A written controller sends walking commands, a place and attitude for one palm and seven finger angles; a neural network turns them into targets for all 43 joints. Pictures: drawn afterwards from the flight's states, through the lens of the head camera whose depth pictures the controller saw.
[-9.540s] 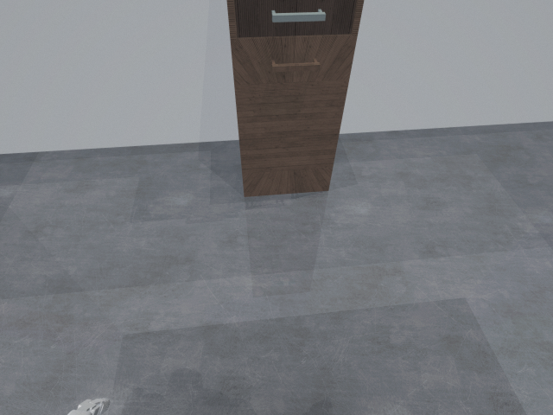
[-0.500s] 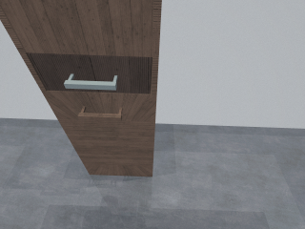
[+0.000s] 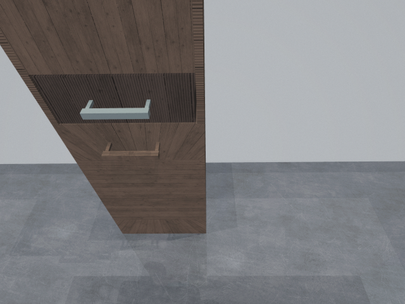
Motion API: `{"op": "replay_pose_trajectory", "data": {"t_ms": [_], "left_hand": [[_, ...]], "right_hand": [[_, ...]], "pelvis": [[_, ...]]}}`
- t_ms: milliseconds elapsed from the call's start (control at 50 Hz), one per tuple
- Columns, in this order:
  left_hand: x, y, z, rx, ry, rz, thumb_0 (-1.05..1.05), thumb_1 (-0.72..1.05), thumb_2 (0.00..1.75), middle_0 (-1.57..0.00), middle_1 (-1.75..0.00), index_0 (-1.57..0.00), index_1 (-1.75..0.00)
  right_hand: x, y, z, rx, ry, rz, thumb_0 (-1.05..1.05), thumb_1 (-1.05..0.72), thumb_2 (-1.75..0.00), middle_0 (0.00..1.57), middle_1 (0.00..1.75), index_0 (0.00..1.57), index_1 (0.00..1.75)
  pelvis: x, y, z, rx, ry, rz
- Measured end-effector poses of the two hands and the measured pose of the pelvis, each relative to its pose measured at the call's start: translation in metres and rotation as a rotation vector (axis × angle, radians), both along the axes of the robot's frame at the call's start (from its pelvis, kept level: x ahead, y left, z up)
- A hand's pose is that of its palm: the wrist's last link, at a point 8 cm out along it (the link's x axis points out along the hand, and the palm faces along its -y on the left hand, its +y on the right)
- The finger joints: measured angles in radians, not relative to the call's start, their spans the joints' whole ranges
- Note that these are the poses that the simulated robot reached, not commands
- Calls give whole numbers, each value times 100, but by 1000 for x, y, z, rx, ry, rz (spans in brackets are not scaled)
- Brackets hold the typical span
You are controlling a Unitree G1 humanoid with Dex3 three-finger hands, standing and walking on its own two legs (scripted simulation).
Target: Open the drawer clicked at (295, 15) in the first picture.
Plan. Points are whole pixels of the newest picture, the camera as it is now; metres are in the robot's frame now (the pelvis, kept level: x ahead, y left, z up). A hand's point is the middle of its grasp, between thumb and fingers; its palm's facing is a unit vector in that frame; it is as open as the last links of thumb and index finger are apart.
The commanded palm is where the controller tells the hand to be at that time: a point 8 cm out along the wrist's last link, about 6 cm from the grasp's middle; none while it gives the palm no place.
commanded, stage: raise the hand with hooked fingers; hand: left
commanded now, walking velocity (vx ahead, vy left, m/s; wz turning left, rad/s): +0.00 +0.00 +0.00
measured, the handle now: (117, 108) +0.54 +0.25 +0.08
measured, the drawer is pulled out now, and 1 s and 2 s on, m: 0.00 0.00 0.00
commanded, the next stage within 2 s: move the hooked fingers above the handle in 2.00 s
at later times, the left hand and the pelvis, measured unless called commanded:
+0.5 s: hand (111, 290) +0.15 +0.19 -0.03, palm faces -0.03 -0.15 -0.99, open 8.5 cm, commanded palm +0.14 +0.21 +0.02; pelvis -0.03 -0.03 -0.02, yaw -3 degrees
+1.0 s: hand (84, 237) +0.21 +0.22 +0.06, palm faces +0.06 -0.10 -0.99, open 11.5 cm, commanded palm +0.19 +0.23 +0.13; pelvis -0.03 -0.01 +0.00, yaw -1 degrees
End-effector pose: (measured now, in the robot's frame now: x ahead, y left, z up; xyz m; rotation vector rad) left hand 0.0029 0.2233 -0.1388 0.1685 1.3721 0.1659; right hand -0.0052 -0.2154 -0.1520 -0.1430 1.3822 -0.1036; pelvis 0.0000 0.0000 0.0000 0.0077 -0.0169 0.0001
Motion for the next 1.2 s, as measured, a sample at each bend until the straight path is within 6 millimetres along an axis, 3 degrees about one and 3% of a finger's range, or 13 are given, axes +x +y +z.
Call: {"op": "replay_pose_trajectory", "data": {"t_ms": [120,140,200,280,340,400,460,580,680,820,940,1020,1200], "left_hand": [[-5,-7,-2,-1,17,4,0,91,90,-20,-30,-20,-29],[3,-6,3,20,-9,-51,1,91,90,-21,-30,-20,-29],[58,4,47,200,-309,-217,2,92,89,-21,-31,-20,-30],[133,4,122,539,-659,-516,2,87,88,-21,-34,-20,-33],[165,-4,163,816,-832,-729,1,81,86,-21,-37,-20,-36],[166,-19,175,959,-900,-882,1,75,83,-21,-40,-20,-40],[148,-31,168,1006,-896,-980,0,68,80,-22,-44,-21,-44],[114,-22,157,1076,-811,-942,0,53,74,-24,-53,-24,-53],[132,-5,178,1160,-835,-894,0,40,69,-26,-61,-25,-61],[175,-2,225,1157,-890,-906,0,24,62,-27,-71,-26,-71],[185,-3,246,1119,-919,-972,0,11,57,-28,-80,-27,-80],[189,5,257,1132,-935,-984,0,2,53,-29,-86,-28,-86],[210,21,297,1197,-998,-956,0,-19,44,-30,-100,-30,-99]], "right_hand": [[-10,-2,0,3,38,-13,0,-91,-89,20,30,20,30],[-7,-4,2,-1,12,-17,0,-91,-89,20,30,20,30],[16,-18,10,-53,-189,-27,1,-92,-89,20,30,20,30],[70,-39,20,-85,-436,26,2,-92,-89,20,30,20,30],[117,-52,38,-90,-586,55,2,-92,-89,20,30,20,30],[158,-60,59,-81,-687,94,1,-92,-89,20,30,20,30],[192,-60,76,-74,-744,156,1,-91,-89,20,30,20,30],[229,-41,85,-69,-763,262,1,-91,-90,20,30,20,30],[227,-12,74,-17,-727,299,1,-91,-90,20,30,20,30],[193,14,58,73,-633,243,1,-90,-89,20,30,20,30],[163,7,47,59,-536,199,1,-90,-89,20,30,21,30],[153,-3,43,20,-489,186,1,-90,-89,20,30,20,30],[170,-2,53,-2,-526,181,1,-91,-90,20,30,20,30]], "pelvis": [[0,-5,0,-3,6,0],[-2,-5,-1,-4,9,-8],[-5,-7,-3,12,21,-15],[-15,-9,-8,16,65,-9],[-23,-13,-13,25,104,-38],[-29,-18,-18,35,128,-62],[-33,-23,-22,41,138,-61],[-36,-32,-25,29,130,-15],[-37,-34,-23,10,92,19],[-31,-25,-12,6,51,4],[-27,-13,-5,5,33,-12],[-27,-6,-2,2,23,-8],[-26,6,2,-2,-4,8]]}}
